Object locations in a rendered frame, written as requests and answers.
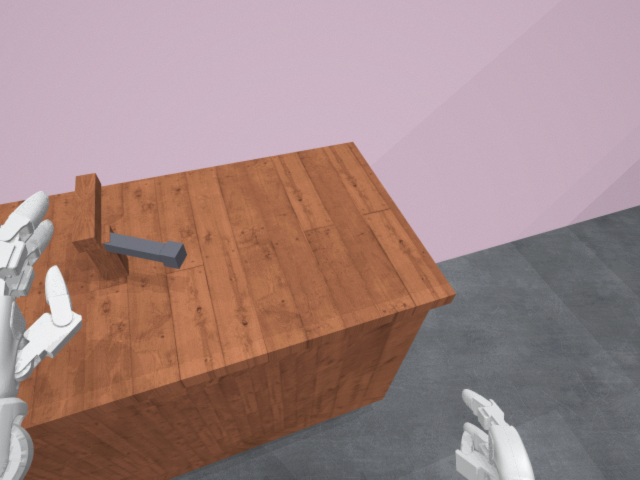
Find tap lever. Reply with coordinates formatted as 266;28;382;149
103;232;187;269

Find robot right hand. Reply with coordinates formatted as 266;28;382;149
455;389;535;480

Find robot left forearm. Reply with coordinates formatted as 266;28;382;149
0;397;34;480

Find robot left hand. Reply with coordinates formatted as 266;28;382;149
0;191;82;399

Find counter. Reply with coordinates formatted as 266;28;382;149
0;142;456;480

